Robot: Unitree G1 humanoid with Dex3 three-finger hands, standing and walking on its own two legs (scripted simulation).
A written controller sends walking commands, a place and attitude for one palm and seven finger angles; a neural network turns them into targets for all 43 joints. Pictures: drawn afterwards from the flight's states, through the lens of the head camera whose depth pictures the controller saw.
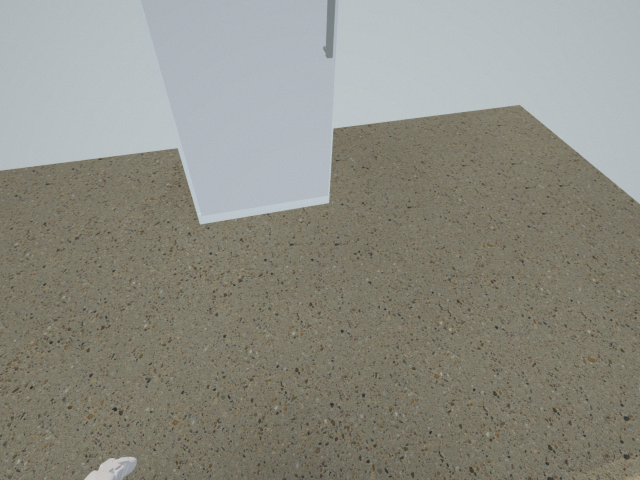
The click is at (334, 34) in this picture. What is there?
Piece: fridge door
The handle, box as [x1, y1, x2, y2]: [323, 0, 334, 57]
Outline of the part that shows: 327,0 326,45 323,46 323,49 327,57 332,57 334,0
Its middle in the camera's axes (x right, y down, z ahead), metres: +0.02 -0.72 +1.10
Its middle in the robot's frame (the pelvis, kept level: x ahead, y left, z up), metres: +1.33 +0.06 +0.14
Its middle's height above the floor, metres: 0.92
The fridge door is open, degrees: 0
